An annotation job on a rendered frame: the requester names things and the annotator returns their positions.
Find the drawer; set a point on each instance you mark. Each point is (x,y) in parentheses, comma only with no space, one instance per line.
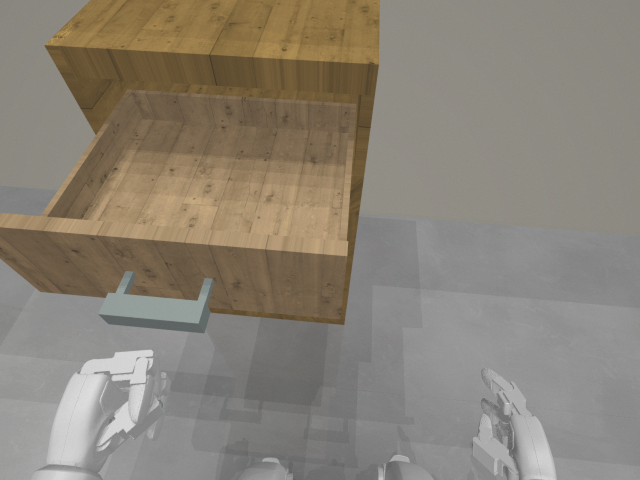
(251,192)

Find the robot right shin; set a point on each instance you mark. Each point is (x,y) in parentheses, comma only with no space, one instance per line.
(400,458)

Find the right robot hand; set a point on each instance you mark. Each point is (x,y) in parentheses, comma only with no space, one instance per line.
(521,435)

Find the handle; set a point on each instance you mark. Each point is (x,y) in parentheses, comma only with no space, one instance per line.
(120,308)

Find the cabinet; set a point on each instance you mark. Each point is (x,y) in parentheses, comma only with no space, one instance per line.
(310,50)

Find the left robot hand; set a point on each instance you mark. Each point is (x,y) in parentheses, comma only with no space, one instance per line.
(127,387)

